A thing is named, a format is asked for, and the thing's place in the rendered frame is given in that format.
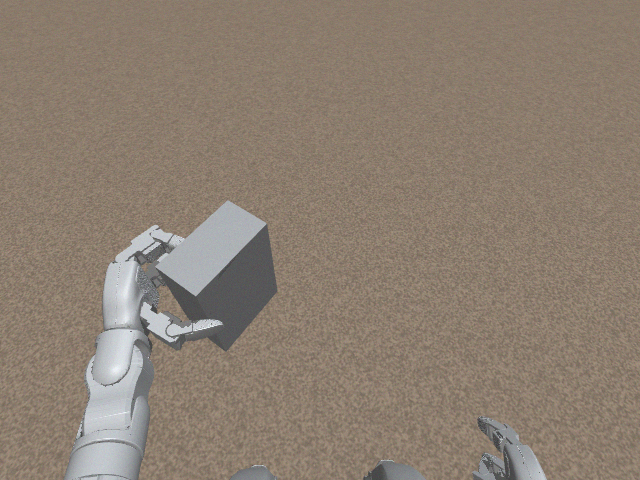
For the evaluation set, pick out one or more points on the left robot arm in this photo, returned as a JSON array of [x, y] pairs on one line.
[[111, 438]]

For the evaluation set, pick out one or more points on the carton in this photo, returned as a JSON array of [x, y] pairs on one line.
[[224, 271]]

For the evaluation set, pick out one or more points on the right robot hand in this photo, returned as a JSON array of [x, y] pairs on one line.
[[520, 462]]

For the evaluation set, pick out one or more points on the left robot hand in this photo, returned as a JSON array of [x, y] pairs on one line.
[[130, 297]]

